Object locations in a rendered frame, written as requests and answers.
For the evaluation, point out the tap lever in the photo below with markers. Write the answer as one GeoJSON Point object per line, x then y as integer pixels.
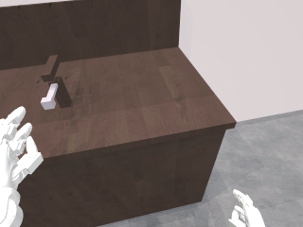
{"type": "Point", "coordinates": [48, 102]}

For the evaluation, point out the left robot hand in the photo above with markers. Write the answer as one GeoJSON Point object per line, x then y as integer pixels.
{"type": "Point", "coordinates": [12, 145]}

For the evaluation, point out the counter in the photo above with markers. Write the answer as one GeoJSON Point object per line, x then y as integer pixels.
{"type": "Point", "coordinates": [136, 130]}

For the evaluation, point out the right robot hand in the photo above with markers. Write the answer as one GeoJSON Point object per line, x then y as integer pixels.
{"type": "Point", "coordinates": [249, 215]}

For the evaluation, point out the robot left forearm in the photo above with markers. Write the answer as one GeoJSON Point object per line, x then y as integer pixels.
{"type": "Point", "coordinates": [11, 214]}

